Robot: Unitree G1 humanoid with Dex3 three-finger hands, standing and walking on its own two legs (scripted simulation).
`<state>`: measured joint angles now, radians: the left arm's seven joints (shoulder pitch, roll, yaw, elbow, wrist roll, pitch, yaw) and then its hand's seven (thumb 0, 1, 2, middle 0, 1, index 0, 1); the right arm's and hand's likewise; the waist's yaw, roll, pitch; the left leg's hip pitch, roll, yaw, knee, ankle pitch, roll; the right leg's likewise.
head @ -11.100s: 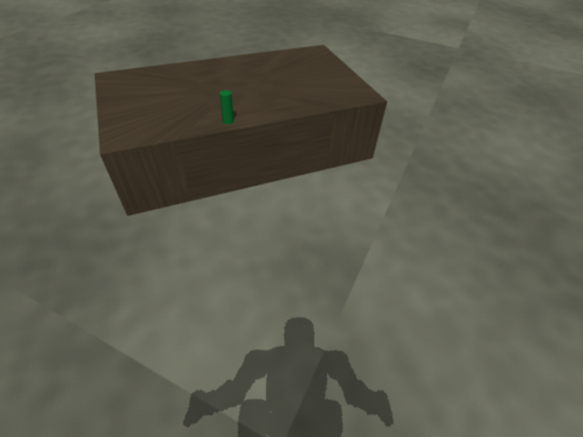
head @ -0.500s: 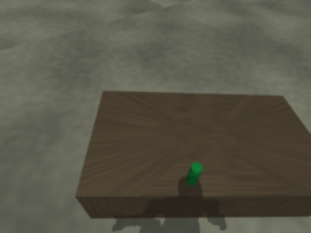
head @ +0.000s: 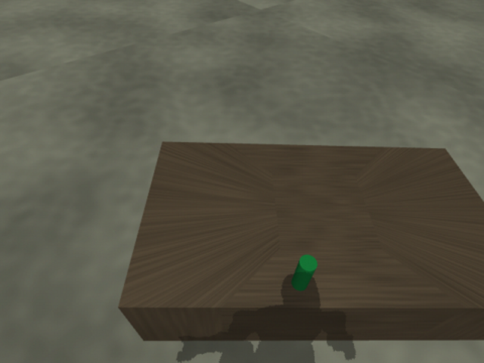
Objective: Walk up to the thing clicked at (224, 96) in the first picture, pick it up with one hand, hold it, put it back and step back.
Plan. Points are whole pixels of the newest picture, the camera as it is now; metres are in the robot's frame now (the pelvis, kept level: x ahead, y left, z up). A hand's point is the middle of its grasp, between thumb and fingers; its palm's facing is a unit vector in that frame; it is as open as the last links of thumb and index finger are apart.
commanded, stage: stand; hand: right
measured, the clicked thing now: (303, 273) +0.45 -0.21 -0.36
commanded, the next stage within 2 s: go down in 1.36 s
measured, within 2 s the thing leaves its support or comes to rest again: neither
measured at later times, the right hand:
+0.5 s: hand out of the picture +0.08 -0.26 -0.16, palm faces -0.03 +0.94 -0.34, open 7.4 cm
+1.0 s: hand out of the picture +0.08 -0.26 -0.16, palm faces -0.03 +0.94 -0.34, open 7.4 cm
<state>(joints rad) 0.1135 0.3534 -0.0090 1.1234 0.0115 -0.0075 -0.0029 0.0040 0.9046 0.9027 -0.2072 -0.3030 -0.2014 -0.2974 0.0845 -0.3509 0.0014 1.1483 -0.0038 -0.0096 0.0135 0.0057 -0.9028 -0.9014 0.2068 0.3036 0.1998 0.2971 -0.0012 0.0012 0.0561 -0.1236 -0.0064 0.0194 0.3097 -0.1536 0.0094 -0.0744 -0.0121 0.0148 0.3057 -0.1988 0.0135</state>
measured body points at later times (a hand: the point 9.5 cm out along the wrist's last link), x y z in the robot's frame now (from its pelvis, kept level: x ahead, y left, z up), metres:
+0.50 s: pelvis +0.00 +0.00 +0.00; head +0.01 +0.00 +0.45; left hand +0.07 +0.30 -0.13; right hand +0.08 -0.31 -0.13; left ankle +0.01 +0.11 -0.75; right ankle -0.02 -0.13 -0.75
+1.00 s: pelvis +0.00 +0.00 +0.00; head +0.01 +0.00 +0.45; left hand +0.07 +0.30 -0.13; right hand +0.08 -0.30 -0.13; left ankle +0.01 +0.11 -0.75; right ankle -0.02 -0.13 -0.75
